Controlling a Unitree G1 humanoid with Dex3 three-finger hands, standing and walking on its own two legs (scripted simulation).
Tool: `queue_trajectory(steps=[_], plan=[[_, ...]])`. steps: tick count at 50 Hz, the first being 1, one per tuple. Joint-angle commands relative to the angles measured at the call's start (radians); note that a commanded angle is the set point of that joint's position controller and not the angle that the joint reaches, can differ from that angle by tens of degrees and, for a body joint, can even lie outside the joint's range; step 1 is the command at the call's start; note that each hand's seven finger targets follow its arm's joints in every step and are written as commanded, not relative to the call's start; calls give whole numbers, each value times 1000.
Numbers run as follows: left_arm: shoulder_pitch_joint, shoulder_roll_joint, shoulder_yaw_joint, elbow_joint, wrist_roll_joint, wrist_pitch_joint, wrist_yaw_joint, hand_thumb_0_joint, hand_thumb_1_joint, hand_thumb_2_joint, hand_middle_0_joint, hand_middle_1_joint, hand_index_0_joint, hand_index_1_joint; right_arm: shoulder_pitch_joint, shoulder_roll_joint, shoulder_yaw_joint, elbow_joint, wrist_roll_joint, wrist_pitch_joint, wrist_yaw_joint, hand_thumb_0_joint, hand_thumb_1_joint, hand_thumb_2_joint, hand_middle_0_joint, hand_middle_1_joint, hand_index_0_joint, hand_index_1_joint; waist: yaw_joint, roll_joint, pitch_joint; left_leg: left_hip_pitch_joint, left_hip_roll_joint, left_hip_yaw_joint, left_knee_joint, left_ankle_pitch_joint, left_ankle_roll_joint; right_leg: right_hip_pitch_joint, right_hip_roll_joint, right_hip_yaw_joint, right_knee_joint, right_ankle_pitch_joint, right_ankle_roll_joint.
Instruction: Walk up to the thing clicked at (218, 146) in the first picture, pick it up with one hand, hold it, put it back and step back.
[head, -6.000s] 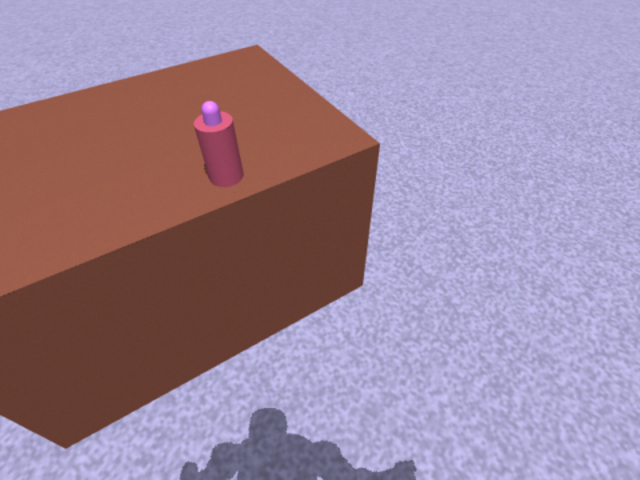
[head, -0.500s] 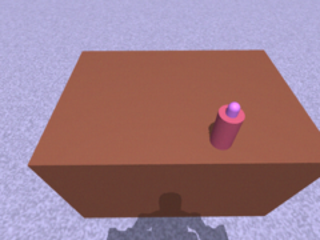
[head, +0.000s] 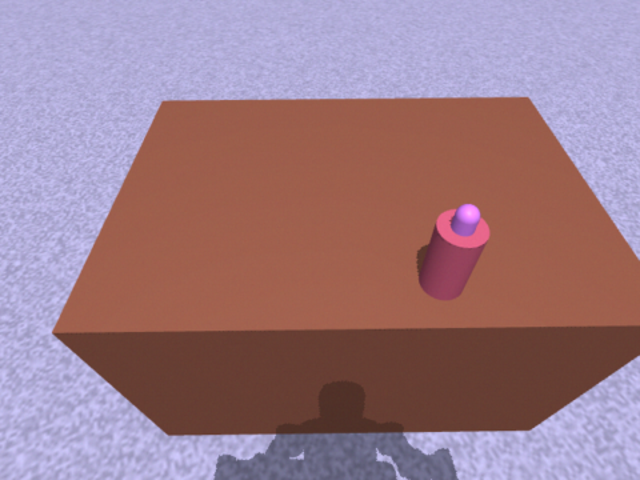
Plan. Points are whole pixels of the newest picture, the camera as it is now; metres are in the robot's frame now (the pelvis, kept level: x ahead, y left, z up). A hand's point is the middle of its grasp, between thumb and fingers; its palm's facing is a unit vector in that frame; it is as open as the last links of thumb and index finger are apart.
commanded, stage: stand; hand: right
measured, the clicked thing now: (454, 248) +0.47 -0.21 -0.03
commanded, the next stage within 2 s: rise first in 0.52 s
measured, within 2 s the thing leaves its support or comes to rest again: neither
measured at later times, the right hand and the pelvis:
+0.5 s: hand out of the picture +0.08 -0.25 -0.16, palm faces -0.02 +0.94 -0.34, open 7.4 cm; pelvis +0.00 +0.00 +0.00, yaw +0 degrees
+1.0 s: hand (540, 465) +0.17 -0.26 -0.09, palm faces +0.26 +0.91 -0.33, open 13.9 cm; pelvis +0.00 +0.00 -0.01, yaw -2 degrees
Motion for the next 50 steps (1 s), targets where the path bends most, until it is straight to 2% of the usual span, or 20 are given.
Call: queue_trajectory(steps=[1, 5, 12, 15, 19, 30, 31, 32, 33, 34, 35, 36, 37, 38, 41, 43, 45, 46, 47, 50], plan=[[-22, 215, 46, -62, -4, -22, 16, 0, 900, 900, -200, -300, -200, -301, -33, -213, -35, -58, 3, -24, -17, 0, -900, -900, 200, 300, 200, 300, 4, 1, -99, 66, 94, -62, -24, 198, 43, -28, -93, 60, -58, 168, -48], [-14, 211, 43, -60, -4, -23, 17, 0, 900, 900, -200, -300, -200, -301, -34, -212, -35, -59, 4, -22, -17, 0, -900, -900, 200, 300, 200, 300, 7, -10, -111, 73, 95, -60, -10, 244, 46, -15, -92, 55, -52, 226, -43], [-20, 210, 43, -61, -4, -20, 16, 0, 900, 900, -200, -300, -200, -301, -29, -218, -35, -56, 4, -22, -18, 0, -900, -900, 200, 300, 200, 300, 6, 28, -94, 60, 94, -57, -26, 176, 46, -23, -93, 64, -65, 147, -47], [-18, 210, 43, -63, -4, -24, 18, 0, 900, 900, -200, -300, -200, -301, -26, -214, -34, -60, 5, -24, -18, 0, -900, -900, 200, 300, 200, 300, 6, 8, -116, 76, 99, -56, -11, 260, 48, -6, -96, 58, -49, 235, -44], [-29, 210, 43, -61, -6, -22, 18, 0, 900, 900, -200, -300, -200, -301, -20, -212, -33, -60, 4, -20, -19, 0, -900, -900, 200, 300, 200, 300, 1, -3, -81, 52, 90, -52, -27, 183, 47, -22, -93, 61, -65, 166, -44], [-25, 210, 47, -67, -5, -21, 16, 0, 900, 900, -200, -300, -200, -301, -21, -214, -35, -64, 3, -24, -18, 0, -900, -900, 200, 300, 200, 300, 4, 14, -104, 58, 93, -57, -30, 193, 51, -3, -92, 56, -61, 158, -46], [-16, 206, 45, -64, -3, -22, 17, 0, 820, 820, -120, -220, -120, -221, -34, -216, -37, -66, 3, -24, -18, 0, -820, -820, 120, 220, 120, 220, 9, 12, -106, 75, 100, -62, -21, 227, 52, -10, -92, 54, -56, 184, -47], [-367, 44, 36, -415, -84, -132, 24, 0, 740, 740, -40, -140, -40, -141, -385, -19, -16, -417, 79, -94, -31, 0, -740, -740, 71, 140, 62, 140, 18, -11, -142, -34, -24, 67, 71, 113, 26, -168, 27, -18, 50, 161, -37], [-329, 67, 23, -426, -111, -147, 46, 0, 660, 660, -16, -60, -2, -61, -349, -66, -14, -458, 115, -136, -49, 0, -660, -660, 68, 60, 60, 60, -19, 59, -169, 45, -29, 73, 22, 44, 24, -107, 23, -19, 13, 113, -37], [-253, 137, 57, -343, -108, -139, 63, 0, 580, 580, -14, -39, 0, -59, -212, -176, -77, -319, 102, -127, -71, 0, -580, -580, 66, 45, 59, 45, -30, 43, -97, 12, -26, 68, 3, -23, 27, -151, 33, -25, 3, 57, -43], [-182, 174, 100, -292, -107, -125, 68, 0, 500, 500, -14, -40, 0, -62, -159, -204, -111, -274, 98, -116, -76, 0, -500, -500, 67, 45, 59, 45, -16, 25, -59, -30, -17, 69, 19, -45, 23, -163, 43, -36, 23, 32, -42], [-125, 188, 150, -304, -101, -117, 76, 0, 420, 420, -18, -49, -6, -63, -156, -228, -153, -271, 97, -114, -86, 0, -420, -420, 66, 46, 58, 46, -4, 46, -143, -7, -13, 69, 37, 20, 15, -147, 46, -37, 44, 86, -46], [-137, 182, 148, -327, -97, -121, 87, 0, 340, 340, -22, -47, -12, -59, -151, -251, -178, -316, 92, -123, -98, 0, -340, -340, 67, 45, 59, 45, -9, 11, -226, 26, -8, 68, 57, 80, 17, -131, 50, -33, 59, 142, -42], [-158, 153, 134, -309, -93, -124, 90, 0, 260, 274, -24, -48, -16, -57, -161, -222, -169, -341, 88, -128, -102, 0, -260, -260, 66, 45, 58, 45, -20, -18, -244, 25, -7, 63, 68, 109, 25, -134, 50, -32, 67, 175, -38], [-57, 99, 177, -262, -50, -109, 81, 0, 168, 205, -31, -55, -38, -48, 47, -198, -236, -377, 55, -110, -95, 0, -112, -186, 63, 47, 57, 47, -43, -47, -275, 47, -18, 66, 91, 180, 38, -160, 52, -29, 79, 246, -34], [42, 80, 177, -301, -49, -98, 78, 0, 70, 150, -40, -60, -56, -43, 79, -177, -224, -495, 59, -104, -92, 0, -17, -160, 61, 48, 57, 48, -17, -63, -321, 85, -29, 78, 82, 242, 37, -125, 47, -30, 66, 296, -25], [27, 38, 150, -359, -53, -92, 76, 0, -21, 130, -41, -57, -55, -42, 58, -116, -187, -556, 64, -94, -82, 0, 88, -139, 57, 50, 55, 50, -1, -43, -272, 57, -31, 86, 65, 225, 31, -135, 46, -32, 58, 269, -27], [27, 33, 150, -387, -55, -88, 74, 0, -68, 126, -41, -52, -50, -42, 84, -127, -209, -588, 64, -90, -81, 0, 130, -131, 55, 51, 54, 51, -10, -35, -252, 52, -30, 89, 57, 202, 30, -140, 46, -34, 53, 248, -29], [-8, 20, 138, -465, -58, -92, 76, 0, -132, 114, -44, -55, -52, -46, 47, -94, -176, -660, 70, -92, -77, 0, 185, -119, 53, 52, 53, 52, 6, -17, -244, 41, -29, 89, 49, 189, 27, -141, 44, -37, 52, 229, -32], [-47, 42, 149, -547, -56, -102, 86, 0, -303, 101, -49, -50, -46, -53, 41, -95, -181, -740, 69, -94, -79, 0, 321, -95, 48, 55, 50, 55, -1, 4, -170, 4, -28, 98, 29, 99, 28, -150, 40, -30, 33, 152, -35]])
